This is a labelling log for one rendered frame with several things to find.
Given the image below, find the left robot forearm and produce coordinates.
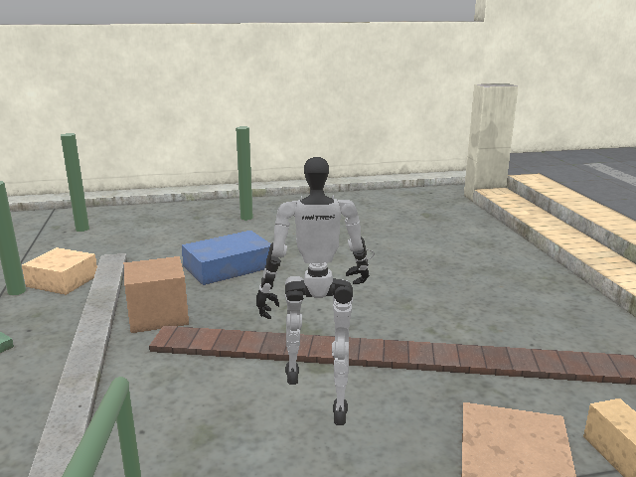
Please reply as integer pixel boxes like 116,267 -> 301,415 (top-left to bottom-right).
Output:
259,243 -> 281,293

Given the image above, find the robot right upper arm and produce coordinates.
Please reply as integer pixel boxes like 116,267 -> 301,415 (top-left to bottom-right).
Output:
338,200 -> 364,251

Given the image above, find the robot right hand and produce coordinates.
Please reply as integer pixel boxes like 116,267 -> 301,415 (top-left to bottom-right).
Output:
346,266 -> 369,284

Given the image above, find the robot left upper arm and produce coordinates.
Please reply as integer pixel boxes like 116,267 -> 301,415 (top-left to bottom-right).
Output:
271,201 -> 297,258

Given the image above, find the robot left hand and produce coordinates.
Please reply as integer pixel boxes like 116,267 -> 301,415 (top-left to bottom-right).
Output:
256,290 -> 279,319

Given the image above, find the right robot forearm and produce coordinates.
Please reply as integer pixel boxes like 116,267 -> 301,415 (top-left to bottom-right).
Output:
353,237 -> 369,270

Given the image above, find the left robot thigh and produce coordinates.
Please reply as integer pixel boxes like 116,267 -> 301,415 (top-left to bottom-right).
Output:
285,276 -> 305,331

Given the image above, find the robot right foot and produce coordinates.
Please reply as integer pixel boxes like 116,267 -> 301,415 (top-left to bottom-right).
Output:
333,399 -> 348,425

